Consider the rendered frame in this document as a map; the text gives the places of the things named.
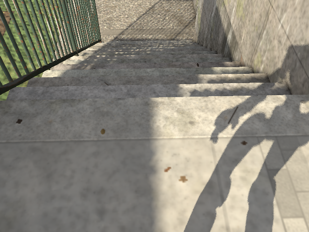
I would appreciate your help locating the stairs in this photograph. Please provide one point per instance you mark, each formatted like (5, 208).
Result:
(147, 69)

